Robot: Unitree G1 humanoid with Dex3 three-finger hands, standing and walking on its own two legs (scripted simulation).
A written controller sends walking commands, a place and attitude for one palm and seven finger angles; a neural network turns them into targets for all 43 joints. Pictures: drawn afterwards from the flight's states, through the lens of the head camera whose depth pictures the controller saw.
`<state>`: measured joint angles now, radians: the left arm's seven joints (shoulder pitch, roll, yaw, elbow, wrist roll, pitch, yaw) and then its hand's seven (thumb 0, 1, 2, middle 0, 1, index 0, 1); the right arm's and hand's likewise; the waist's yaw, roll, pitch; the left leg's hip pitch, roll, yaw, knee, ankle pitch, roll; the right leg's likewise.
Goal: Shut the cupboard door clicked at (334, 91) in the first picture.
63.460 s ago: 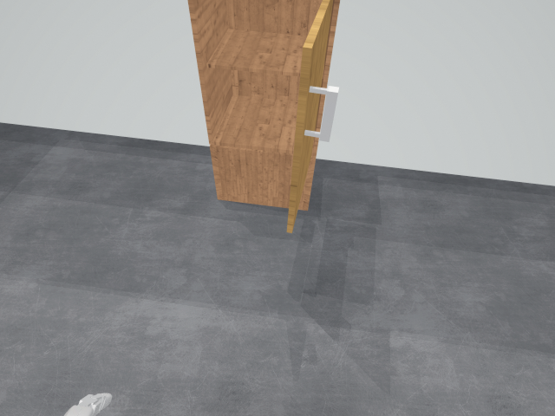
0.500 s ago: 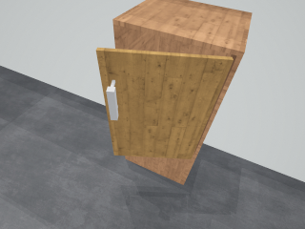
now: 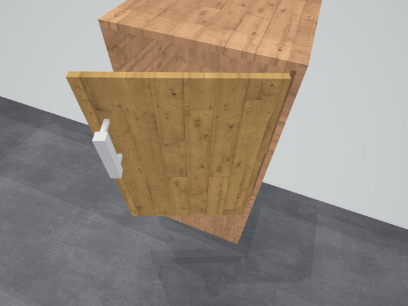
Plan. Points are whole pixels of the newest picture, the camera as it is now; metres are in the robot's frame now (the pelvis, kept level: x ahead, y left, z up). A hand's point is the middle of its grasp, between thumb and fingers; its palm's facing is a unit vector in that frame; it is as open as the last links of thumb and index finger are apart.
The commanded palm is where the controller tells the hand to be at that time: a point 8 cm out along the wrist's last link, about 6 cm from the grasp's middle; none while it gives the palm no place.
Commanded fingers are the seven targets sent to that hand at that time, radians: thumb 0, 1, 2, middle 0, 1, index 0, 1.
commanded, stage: come to a stop and stand still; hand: left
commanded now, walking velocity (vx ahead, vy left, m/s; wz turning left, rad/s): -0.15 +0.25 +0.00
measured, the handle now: (111, 149) +0.42 +0.23 +0.04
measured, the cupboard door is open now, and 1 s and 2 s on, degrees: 23 23 23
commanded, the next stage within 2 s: look again from close up in 1.10 s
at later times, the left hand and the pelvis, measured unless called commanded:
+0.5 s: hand out of the picture -0.03 +0.20 -0.17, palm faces +0.09 -0.98 -0.18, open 7.3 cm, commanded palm none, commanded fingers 0.00 0.90 0.90 -0.20 -0.30 -0.20 -0.30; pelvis -0.05 +0.03 +0.01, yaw +1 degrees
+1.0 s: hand out of the picture -0.12 +0.15 -0.17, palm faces +0.06 -0.99 -0.10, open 7.3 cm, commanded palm none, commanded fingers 0.00 0.90 0.90 -0.20 -0.30 -0.20 -0.30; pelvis -0.08 +0.01 +0.01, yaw +1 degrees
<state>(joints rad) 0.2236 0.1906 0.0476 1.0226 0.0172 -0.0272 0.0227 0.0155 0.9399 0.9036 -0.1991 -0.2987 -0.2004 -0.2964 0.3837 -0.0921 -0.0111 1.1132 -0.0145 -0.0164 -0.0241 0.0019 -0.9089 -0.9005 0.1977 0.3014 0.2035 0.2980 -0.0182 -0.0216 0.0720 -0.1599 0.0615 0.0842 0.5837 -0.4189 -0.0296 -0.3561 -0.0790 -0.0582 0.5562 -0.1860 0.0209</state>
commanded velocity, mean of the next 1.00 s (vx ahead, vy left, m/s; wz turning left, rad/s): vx -0.02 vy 0.02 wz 0.00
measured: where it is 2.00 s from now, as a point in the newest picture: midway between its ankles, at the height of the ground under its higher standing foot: outside the picture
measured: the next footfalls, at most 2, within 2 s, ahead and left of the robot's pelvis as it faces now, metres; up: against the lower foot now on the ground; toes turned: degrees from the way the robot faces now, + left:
left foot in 0.24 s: +0.03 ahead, +0.09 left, +0.00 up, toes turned +4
right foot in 0.58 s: -0.08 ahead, -0.09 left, +0.00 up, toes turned -2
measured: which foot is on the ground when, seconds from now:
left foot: up 0.00-0.22, down 0.24-1.00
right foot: down 0.00-0.24, up 0.26-0.56, down 0.58-1.00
